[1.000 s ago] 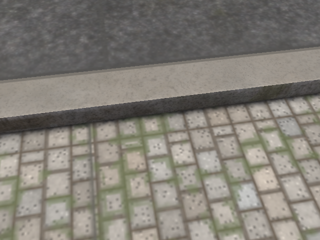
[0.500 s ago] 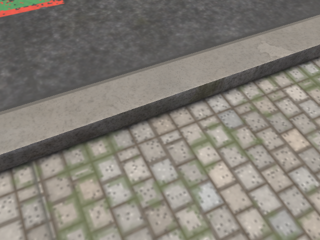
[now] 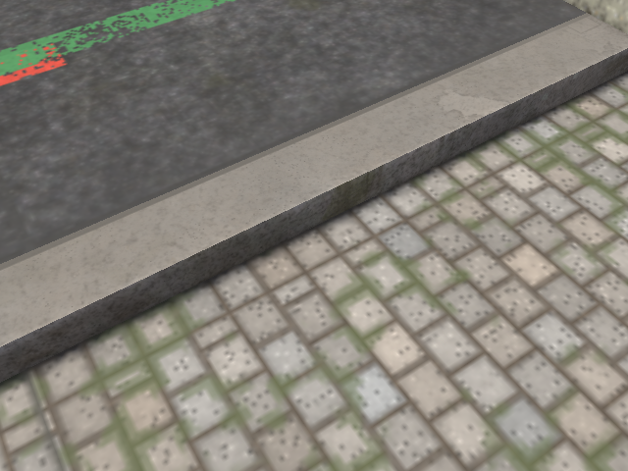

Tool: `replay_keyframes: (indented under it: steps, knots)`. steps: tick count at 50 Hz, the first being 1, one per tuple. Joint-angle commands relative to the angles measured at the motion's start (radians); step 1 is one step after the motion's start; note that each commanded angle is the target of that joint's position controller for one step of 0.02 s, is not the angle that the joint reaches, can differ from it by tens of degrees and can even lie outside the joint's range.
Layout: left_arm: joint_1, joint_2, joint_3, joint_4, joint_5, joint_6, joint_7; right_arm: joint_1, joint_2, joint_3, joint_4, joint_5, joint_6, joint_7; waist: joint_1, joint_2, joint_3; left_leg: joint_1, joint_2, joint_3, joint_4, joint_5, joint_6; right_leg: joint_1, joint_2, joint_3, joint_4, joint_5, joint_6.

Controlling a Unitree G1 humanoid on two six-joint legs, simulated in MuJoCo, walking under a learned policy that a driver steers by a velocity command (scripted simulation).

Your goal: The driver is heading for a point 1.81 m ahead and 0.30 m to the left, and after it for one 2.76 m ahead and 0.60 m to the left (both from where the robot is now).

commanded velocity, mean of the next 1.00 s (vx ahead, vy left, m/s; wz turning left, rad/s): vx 0.19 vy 0.00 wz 0.27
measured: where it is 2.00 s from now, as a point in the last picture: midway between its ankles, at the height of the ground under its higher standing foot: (303, 357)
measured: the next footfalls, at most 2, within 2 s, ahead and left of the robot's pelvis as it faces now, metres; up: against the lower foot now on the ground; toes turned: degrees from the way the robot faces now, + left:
left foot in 0.16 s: -0.02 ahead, +0.09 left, -0.03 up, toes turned +8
right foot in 0.52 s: +0.06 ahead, -0.12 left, -0.03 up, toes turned +21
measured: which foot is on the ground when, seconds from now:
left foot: up 0.00-0.14, down 0.16-1.00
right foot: down 0.00-0.14, up 0.16-0.50, down 0.52-1.00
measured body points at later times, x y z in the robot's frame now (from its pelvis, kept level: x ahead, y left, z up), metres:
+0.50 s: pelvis -0.02 -0.03 -0.02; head +0.00 -0.03 +0.43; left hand +0.09 +0.26 -0.11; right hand +0.13 -0.29 -0.14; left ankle -0.06 +0.08 -0.76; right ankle +0.01 -0.14 -0.75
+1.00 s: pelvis +0.12 +0.03 -0.02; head +0.17 +0.04 +0.43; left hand -0.09 +0.21 -0.14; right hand +0.44 -0.06 -0.09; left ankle -0.08 +0.09 -0.75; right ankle +0.04 -0.13 -0.72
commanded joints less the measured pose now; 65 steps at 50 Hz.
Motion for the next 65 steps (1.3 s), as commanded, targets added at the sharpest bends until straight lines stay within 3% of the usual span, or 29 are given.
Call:
replay_keyframes:
  steps: [1, 6, 8, 9, 10, 11, 13, 17, 21, 25, 27, 29, 33, 39, 44, 46, 48, 49, 51, 52, 54, 56, 58, 59, 60, 61, 62, 63, 65]
  knots:
    - [-0.051, 0.162, 0.043, -0.065, 0.002, 0.003, 0.011, 0.07, -0.109, -0.034, -0.055, 0.003, 0.003, 0.01, -0.027, -0.089, -0.111, 0.078, 0.017, 0.028, -0.088, -0.058, 0.028, 0.04, -0.329, 0.188, -0.109, 0.156, -0.093]
    - [-0.166, 0.152, 0.043, -0.087, -0.001, 0.011, 0.012, 0.316, -0.056, -0.032, 0.015, -0.001, 0.008, 0.015, -0.101, 0.022, -0.09, 0.298, 0.041, 0.11, -0.491, 0.098, 0.111, -0.057, -0.237, 0.052, 0.089, 0.107, -0.037]
    - [-0.202, 0.088, 0.032, -0.09, -0.02, 0.018, -0.004, 0.393, -0.022, -0.019, 0.037, -0.025, -0.012, -0.012, -0.114, 0.174, -0.026, 0.293, 0.196, -0.245, -0.576, -0.016, 0.205, -0.337, -0.076, 0.014, 0.639, -0.069, 0.016]
    - [-0.159, 0.022, 0.007, -0.136, -0.033, 0.022, -0.013, 0.27, -0.103, -0.015, -0.019, -0.018, -0.028, -0.024, 0.002, 0.164, -0.006, 0.09, 0.301, -0.554, -0.717, -0.303, 0.287, -0.442, -0.041, 0.093, 0.761, -0.068, 0.057]
    - [-0.089, 0.054, 0.006, -0.177, -0.022, -0.005, -0.008, 0.084, -0.303, -0.074, -0.1, -0.039, -0.04, -0.047, 0.065, 0.306, 0.072, -0.145, 0.416, -0.815, -0.953, -0.596, 0.383, -0.43, -0.048, 0.123, 0.876, -0.062, 0.06]
    - [-0.153, 0.162, 0.035, -0.172, -0.027, -0.029, 0.002, -0.013, -0.241, -0.058, -0.125, -0.034, -0.054, -0.059, 0.092, 0.152, 0.139, -0.212, 0.384, -0.722, -0.949, -0.443, 0.325, -0.39, -0.087, 0.157, 0.974, 0.067, 0.072]
    - [-0.136, 0.179, 0.043, -0.127, -0.028, -0.04, 0.004, 0.0, -0.19, -0.038, -0.123, -0.029, -0.071, -0.056, 0.077, -0.048, 0.08, -0.107, 0.233, -0.445, -0.796, -0.054, 0.248, -0.368, -0.081, 0.134, 0.91, 0.179, 0.077]
    - [-0.145, 0.072, 0.007, -0.151, -0.032, -0.032, -0.001, 0.215, -0.15, -0.042, -0.067, -0.016, -0.094, -0.047, -0.031, 0.053, -0.05, 0.297, 0.192, -0.374, -0.612, 0.383, 0.248, -0.46, -0.086, 0.122, 0.705, 0.122, 0.051]
    - [-0.151, 0.061, -0.005, -0.183, -0.037, -0.036, 0.006, 0.254, -0.155, -0.054, -0.086, -0.028, -0.071, -0.046, -0.08, 0.135, -0.098, 0.333, 0.184, -0.406, -0.555, 0.352, 0.237, -0.359, -0.061, 0.099, 0.465, -0.001, 0.044]
    - [0.06, 0.069, 0.003, -0.145, -0.036, -0.059, 0.025, 0.094, -0.14, -0.056, -0.148, -0.023, -0.068, -0.034, 0.055, 0.107, -0.071, -0.009, 0.073, -0.428, -0.499, -0.118, 0.154, 0.06, -0.032, 0.078, 0.076, 0.121, 0.016]
    - [0.255, 0.308, 0.054, -0.12, -0.007, -0.079, 0.026, 0.022, -0.01, -0.022, -0.243, -0.018, -0.09, -0.036, 0.123, -0.31, -0.091, -0.453, -0.178, -0.145, -0.01, -0.246, 0.052, 0.279, -0.506, 0.774, -0.191, -0.395, -0.109]
    - [0.143, 0.21, 0.032, -0.128, -0.001, -0.094, 0.024, 0.005, -0.103, -0.041, -0.227, -0.045, -0.107, -0.02, 0.038, -0.109, 0.027, -0.471, -0.053, -0.224, 0.188, -0.04, 0.062, 0.121, -0.472, 0.704, -0.183, -0.371, -0.157]
    - [0.155, 0.111, 0.006, -0.093, -0.019, -0.131, 0.0, 0.077, -0.076, -0.029, -0.166, -0.048, -0.106, 0.028, 0.013, -0.13, -0.029, -0.339, -0.038, -0.186, 0.232, 0.172, 0.026, 0.071, -0.296, 0.375, -0.172, 0.018, -0.124]
    - [0.371, 0.094, 0.017, 0.029, -0.036, -0.126, -0.02, -0.142, -0.052, 0.009, -0.231, -0.056, -0.11, 0.026, 0.099, -0.121, -0.002, -0.522, 0.006, -0.033, 0.013, 0.076, -0.003, 0.361, -0.287, 0.374, -0.133, 0.292, -0.189]
    - [0.592, 0.134, 0.036, 0.199, -0.023, -0.089, 0.016, -0.322, 0.003, 0.041, -0.284, -0.034, -0.153, 0.009, 0.173, -0.178, -0.1, -0.402, -0.079, 0.021, -0.315, -0.05, 0.015, 0.617, -0.274, 0.394, 0.099, 1.009, -0.184]
    - [0.505, 0.125, 0.032, 0.215, -0.04, -0.088, 0.026, -0.195, 0.009, 0.039, -0.244, -0.024, -0.168, -0.019, 0.082, -0.162, -0.182, 0.022, -0.078, 0.005, -0.547, 0.097, 0.027, 0.413, -0.225, 0.331, 0.207, 1.316, -0.126]
    - [0.336, 0.116, 0.037, 0.199, -0.085, -0.091, 0.035, 0.202, -0.028, 0.009, -0.092, -0.034, -0.142, -0.066, -0.109, -0.034, -0.285, 0.871, 0.089, -0.067, -0.723, 0.522, 0.023, -0.24, -0.12, 0.256, 0.545, 0.787, -0.066]
    - [0.368, 0.042, 0.025, 0.206, -0.078, -0.084, 0.037, 0.196, -0.025, 0.012, -0.059, -0.022, -0.111, -0.084, -0.056, 0.048, -0.273, 1.192, 0.263, -0.131, -0.579, 0.734, 0.016, -0.659, -0.055, 0.239, 0.691, -0.128, -0.056]
    - [0.256, 0.047, 0.042, 0.142, -0.048, -0.106, 0.048, 0.35, -0.121, 0.003, -0.012, -0.069, -0.11, -0.095, -0.116, 0.078, -0.079, 1.182, 0.331, -0.116, -0.534, 1.326, 0.006, -1.056, -0.024, 0.098, 1.064, -0.217, -0.112]
    - [0.241, 0.026, 0.045, 0.074, -0.067, -0.125, 0.04, 0.334, -0.119, -0.001, 0.035, -0.099, -0.117, -0.077, -0.042, 0.274, -0.051, 1.166, 0.42, -0.01, -0.404, 1.732, 0.026, -1.121, -0.045, 0.069, 1.149, -0.235, -0.099]
    - [0.089, 0.028, 0.033, 0.059, -0.054, -0.097, 0.03, 0.331, -0.067, -0.004, 0.039, -0.069, -0.149, -0.044, -0.118, 0.322, 0.005, 0.979, 0.355, 0.03, -0.494, 1.316, 0.089, -1.142, -0.102, 0.055, 1.276, -0.184, -0.097]
    - [-0.214, 0.02, 0.017, -0.073, -0.029, -0.089, 0.01, 0.35, 0.01, 0.026, 0.11, -0.1, -0.184, -0.051, -0.114, 0.215, 0.187, 0.875, 0.316, -0.005, -0.587, 1.348, 0.109, -1.294, -0.085, 0.001, 1.146, -0.362, -0.099]
    - [0.019, -0.017, -0.016, -0.045, -0.046, -0.085, -0.042, 0.068, -0.057, 0.017, 0.067, -0.075, -0.206, -0.076, 0.129, 0.077, 0.057, 0.442, 0.23, 0.148, -0.567, 1.325, 0.047, -0.558, -0.054, -0.066, 0.536, -0.036, -0.12]
    - [0.344, 0.04, 0.012, 0.047, -0.022, -0.077, -0.058, 0.062, -0.136, -0.003, 0.071, -0.031, -0.216, -0.086, 0.259, 0.174, -0.114, 0.239, 0.298, 0.105, -0.375, 1.68, 0.127, -0.069, 0.06, -0.14, 0.637, 0.102, -0.129]
    - [0.526, 0.108, 0.047, 0.106, -0.037, -0.078, -0.061, -0.056, -0.186, -0.015, 0.027, 0.007, -0.232, -0.077, 0.386, 0.124, -0.168, 0.143, 0.241, 0.129, -0.22, 1.553, 0.087, 0.112, 0.043, -0.024, 0.495, 0.249, -0.141]
    - [0.659, 0.152, 0.068, 0.157, -0.013, -0.068, -0.054, -0.171, -0.196, -0.023, 0.004, 0.02, -0.248, -0.068, 0.492, 0.015, -0.213, -0.02, 0.15, 0.118, 0.202, 1.153, 0.054, 0.383, 0.0, 0.045, 0.31, 0.395, -0.195]
    - [0.511, 0.235, 0.085, 0.142, -0.013, -0.071, -0.044, -0.101, -0.03, 0.019, -0.006, 0.012, -0.259, -0.048, 0.325, -0.265, -0.236, -0.176, -0.023, 0.069, 0.68, -0.056, 0.039, 0.46, -0.165, 0.279, 0.309, 0.846, -0.248]
    - [0.479, 0.295, 0.09, 0.095, -0.009, -0.079, -0.04, 0.062, 0.005, 0.04, -0.064, 0.026, -0.253, -0.039, 0.218, -0.266, -0.487, -0.289, -0.045, -0.115, 0.835, -0.117, 0.048, 0.634, -0.369, 0.682, 0.332, 1.139, -0.42]
    - [0.387, 0.21, 0.068, 0.108, -0.018, -0.082, -0.01, -0.014, -0.019, 0.047, -0.096, -0.007, -0.235, -0.043, 0.16, -0.023, -0.163, -0.471, 0.042, -0.129, 0.73, -0.007, 0.03, 0.388, -0.359, 0.719, 0.146, 0.761, -0.362]
Keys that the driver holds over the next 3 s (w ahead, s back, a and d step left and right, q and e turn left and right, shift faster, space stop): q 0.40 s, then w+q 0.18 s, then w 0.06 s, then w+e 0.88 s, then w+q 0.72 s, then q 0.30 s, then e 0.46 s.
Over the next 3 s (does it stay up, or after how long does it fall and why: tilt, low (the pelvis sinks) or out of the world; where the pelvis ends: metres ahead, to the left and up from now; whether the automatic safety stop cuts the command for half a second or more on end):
stays up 0.98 0.26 0.06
